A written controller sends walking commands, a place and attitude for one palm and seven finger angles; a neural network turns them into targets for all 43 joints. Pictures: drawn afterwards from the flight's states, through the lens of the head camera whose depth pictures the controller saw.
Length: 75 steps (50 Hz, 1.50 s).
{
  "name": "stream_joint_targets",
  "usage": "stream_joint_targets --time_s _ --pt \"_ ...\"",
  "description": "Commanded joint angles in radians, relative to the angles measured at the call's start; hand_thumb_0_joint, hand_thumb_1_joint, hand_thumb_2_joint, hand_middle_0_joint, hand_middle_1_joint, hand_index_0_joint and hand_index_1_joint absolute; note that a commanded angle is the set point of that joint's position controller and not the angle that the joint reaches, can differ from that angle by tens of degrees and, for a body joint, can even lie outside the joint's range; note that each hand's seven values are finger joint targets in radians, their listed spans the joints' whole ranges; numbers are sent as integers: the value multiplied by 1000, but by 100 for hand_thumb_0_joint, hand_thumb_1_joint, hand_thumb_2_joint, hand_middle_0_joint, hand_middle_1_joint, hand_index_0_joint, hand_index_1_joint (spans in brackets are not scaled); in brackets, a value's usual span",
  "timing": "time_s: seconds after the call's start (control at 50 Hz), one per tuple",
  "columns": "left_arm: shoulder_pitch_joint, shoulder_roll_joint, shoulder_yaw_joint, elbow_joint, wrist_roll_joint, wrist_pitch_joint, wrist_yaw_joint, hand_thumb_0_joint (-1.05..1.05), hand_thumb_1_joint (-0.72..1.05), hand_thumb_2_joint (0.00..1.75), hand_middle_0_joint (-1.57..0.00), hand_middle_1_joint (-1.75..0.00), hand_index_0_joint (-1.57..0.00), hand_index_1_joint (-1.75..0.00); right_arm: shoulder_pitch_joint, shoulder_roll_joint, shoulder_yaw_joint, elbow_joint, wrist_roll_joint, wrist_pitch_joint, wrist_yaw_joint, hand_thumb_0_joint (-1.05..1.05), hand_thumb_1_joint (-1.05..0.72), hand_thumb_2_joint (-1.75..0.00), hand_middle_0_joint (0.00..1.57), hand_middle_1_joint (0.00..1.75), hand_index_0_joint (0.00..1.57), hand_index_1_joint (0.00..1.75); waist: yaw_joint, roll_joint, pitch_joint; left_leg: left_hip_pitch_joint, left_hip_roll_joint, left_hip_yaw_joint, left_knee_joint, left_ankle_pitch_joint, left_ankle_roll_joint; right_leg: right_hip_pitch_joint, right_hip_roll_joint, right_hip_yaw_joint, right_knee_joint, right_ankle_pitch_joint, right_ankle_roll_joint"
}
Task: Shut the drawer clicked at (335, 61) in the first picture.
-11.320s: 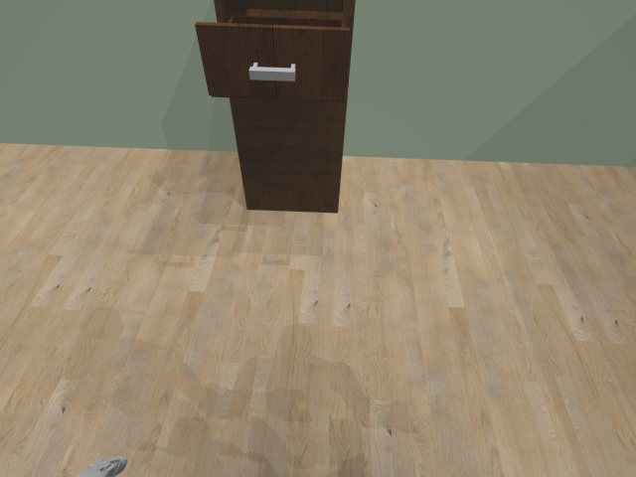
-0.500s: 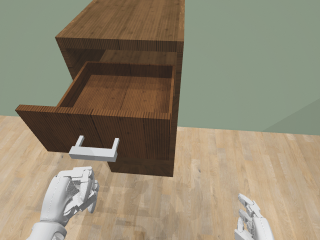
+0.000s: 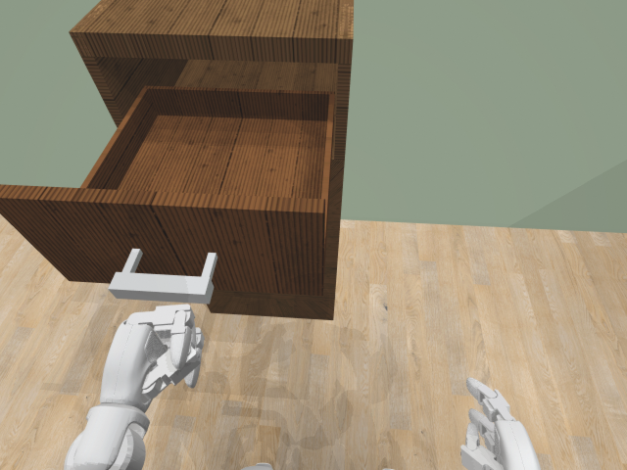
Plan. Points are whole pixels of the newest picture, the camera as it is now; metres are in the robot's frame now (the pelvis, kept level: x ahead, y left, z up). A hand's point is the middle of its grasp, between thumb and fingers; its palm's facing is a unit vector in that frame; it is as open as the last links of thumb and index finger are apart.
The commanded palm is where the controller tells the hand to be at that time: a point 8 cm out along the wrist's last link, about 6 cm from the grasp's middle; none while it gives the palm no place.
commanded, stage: bring the fist close to the handle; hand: left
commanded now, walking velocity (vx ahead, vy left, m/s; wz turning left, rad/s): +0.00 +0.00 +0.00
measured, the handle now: (167, 273) +0.33 +0.20 +0.08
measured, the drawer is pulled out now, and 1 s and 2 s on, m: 0.30 0.28 0.14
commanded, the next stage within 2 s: push the drawer shut in 0.32 s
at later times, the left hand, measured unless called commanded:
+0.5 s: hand (191, 356) +0.23 +0.15 +0.07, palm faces -0.02 -1.00 -0.06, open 3.3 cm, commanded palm +0.21 +0.21 +0.07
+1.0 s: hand (192, 325) +0.27 +0.16 +0.06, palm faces -0.03 -1.00 -0.06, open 3.0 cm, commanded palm +0.27 +0.21 +0.07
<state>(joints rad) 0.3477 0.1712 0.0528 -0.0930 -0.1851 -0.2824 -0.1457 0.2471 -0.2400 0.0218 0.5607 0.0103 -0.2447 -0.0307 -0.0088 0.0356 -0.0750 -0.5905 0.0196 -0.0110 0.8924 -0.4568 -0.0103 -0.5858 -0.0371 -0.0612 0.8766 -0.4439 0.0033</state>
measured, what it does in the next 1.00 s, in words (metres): stands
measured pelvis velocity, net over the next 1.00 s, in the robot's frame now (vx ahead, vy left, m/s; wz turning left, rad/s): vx -0.02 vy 0.00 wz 0.02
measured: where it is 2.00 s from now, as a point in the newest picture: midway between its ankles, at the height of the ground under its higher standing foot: outside the picture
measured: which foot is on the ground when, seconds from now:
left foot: down 0.00-1.00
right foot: down 0.00-1.00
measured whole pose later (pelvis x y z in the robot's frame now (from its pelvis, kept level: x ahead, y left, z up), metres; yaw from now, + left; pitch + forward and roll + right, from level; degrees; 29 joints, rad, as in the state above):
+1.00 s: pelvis -0.02 +0.00 +0.00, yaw +1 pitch +9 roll -1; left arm 0.07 0.21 0.08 0.14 -0.20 -0.28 -0.16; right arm 0.22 -0.25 0.03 0.61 0.03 -0.20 -0.05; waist 0.00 0.04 -0.06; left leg -0.62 0.01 -0.03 0.89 -0.43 -0.01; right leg -0.60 -0.04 -0.08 0.87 -0.42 0.00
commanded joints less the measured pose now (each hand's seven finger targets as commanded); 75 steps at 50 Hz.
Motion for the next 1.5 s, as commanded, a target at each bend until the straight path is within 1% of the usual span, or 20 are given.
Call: stream_joint_targets --time_s 0.0,0.06,0.14,0.26,0.42,0.46,0.5,0.62,0.7,0.76,0.82,0.86,0.88,0.96,1.04,1.16,1.22,1.26,1.36,1.48 --pt "2 107 84 -265 -14 -81 4 0 90 90 -140 -160 -140 -160 -48 -104 -50 -171 11 -46 -8 0 -90 -90 20 30 20 30 17 -11 -252 116 -21 12 -116 362 19 167 24 -2 -98 379 -15" --pt "-6 121 108 -234 -16 -73 12 0 90 90 -140 -160 -140 -160 -58 -105 -51 -164 14 -30 -11 0 -90 -90 20 30 20 30 6 -57 -190 80 -19 12 -117 328 22 154 27 1 -112 361 -11" --pt "-14 94 80 -228 -31 -68 -2 0 90 90 -140 -160 -140 -160 -60 -108 -48 -172 17 -26 -12 0 -90 -90 20 30 20 30 -9 -41 -150 67 -22 14 -116 271 21 122 26 5 -125 308 -8" --pt "-78 119 78 -240 -30 -88 -20 0 90 90 -140 -160 -140 -160 -59 -115 -44 -166 16 -27 -20 0 -90 -90 20 30 20 30 -24 -37 -160 66 -24 9 -105 237 26 104 26 17 -133 252 -7" --pt "-33 119 104 -219 -44 -83 -20 0 90 90 -140 -160 -140 -160 -56 -110 -49 -171 20 -28 -17 0 -90 -90 20 30 20 30 -6 -31 -208 79 -27 16 -104 279 24 141 22 18 -124 319 -6" --pt "-68 149 129 -175 -41 -73 -18 0 90 90 -140 -160 -140 -160 -62 -117 -47 -159 18 -17 -21 0 -90 -90 20 30 20 30 -16 -79 -166 46 -26 13 -102 253 27 129 23 26 -137 291 -2" --pt "-153 154 131 -159 -44 -72 -26 0 90 90 -140 -160 -140 -160 -62 -119 -44 -156 20 -14 -24 0 -90 -90 20 30 20 30 -26 -67 -148 37 -28 15 -102 216 25 109 20 39 -148 241 -1" --pt "-232 112 83 -166 -50 -78 -40 0 90 90 -140 -160 -140 -160 -62 -115 -40 -151 22 -26 -22 0 -90 -90 20 30 20 30 -22 41 -214 108 -26 9 -115 277 21 117 23 12 -125 299 -12" --pt "-311 106 64 -115 -38 -67 -25 0 90 90 -140 -160 -140 -160 -59 -124 -43 -141 19 -23 -23 0 -90 -90 20 30 20 30 -37 -17 -192 96 -22 -2 -121 256 21 92 27 7 -125 273 -8" --pt "-418 144 90 -82 -30 -69 -11 0 90 90 -140 -160 -140 -160 -60 -133 -43 -121 18 -19 -29 0 -90 -90 20 30 20 30 -50 -70 -175 75 -20 -7 -123 204 26 73 27 13 -138 210 -4" --pt "-487 116 61 -62 -23 -70 -11 0 90 90 -140 -160 -140 -160 -65 -127 -40 -115 22 -17 -29 0 -90 -90 20 30 20 30 -51 -17 -192 101 -22 -9 -133 188 23 58 27 9 -136 185 -9" --pt "-531 161 97 -36 -20 -69 -3 0 90 90 -140 -160 -140 -160 -64 -134 -40 -98 21 -12 -34 0 -90 -90 20 30 20 30 -52 -20 -200 95 -21 -11 -133 182 24 65 28 15 -140 172 -11" --pt "-556 131 71 -38 -21 -70 -6 0 90 90 -140 -160 -140 -160 -69 -128 -39 -101 22 -12 -32 0 -90 -90 20 30 20 30 -52 2 -215 109 -24 -11 -137 177 23 64 25 15 -141 169 -11" --pt "-632 160 95 29 -26 -58 -1 0 90 90 -140 -160 -140 -160 -68 -136 -36 -83 23 -6 -38 0 -90 -90 20 30 20 30 -56 -32 -225 102 -20 -17 -145 162 24 72 28 14 -150 150 -11" --pt "-733 121 58 63 -27 -55 4 0 90 90 -140 -160 -140 -160 -70 -129 -32 -78 26 -7 -37 0 -90 -90 20 30 20 30 -60 9 -227 129 -20 -22 -159 150 18 57 27 8 -153 142 -15" --pt "-824 177 106 197 -14 -57 21 0 90 90 -140 -160 -140 -160 -53 -142 -31 -61 25 12 -36 0 -90 -90 20 30 20 30 -60 -49 -209 100 -18 -21 -171 124 20 65 31 16 -169 112 -14" --pt "-866 155 96 218 -12 -66 21 0 90 90 -140 -160 -140 -160 -47 -136 -34 -63 24 17 -31 0 -90 -90 20 30 20 30 -52 -3 -242 126 -21 -15 -173 144 16 71 30 18 -163 141 -18" --pt "-868 180 116 264 -8 -70 23 0 90 90 -140 -160 -140 -160 -36 -141 -35 -56 23 25 -28 0 -90 -90 20 30 20 30 -54 -33 -236 109 -19 -15 -173 148 19 79 32 20 -166 143 -15" --pt "-970 197 126 330 -2 -88 15 0 90 90 -140 -160 -140 -160 -19 -143 -38 -49 23 45 -24 0 -90 -90 20 30 20 30 -61 -11 -240 106 -21 -9 -173 150 19 75 35 27 -165 152 -17" --pt "-1030 170 106 375 2 -106 15 0 90 90 -140 -160 -140 -160 10 -143 -45 -44 21 59 -14 0 -90 -90 20 30 20 30 -67 -5 -290 131 -21 -7 -167 200 18 86 38 25 -154 215 -18"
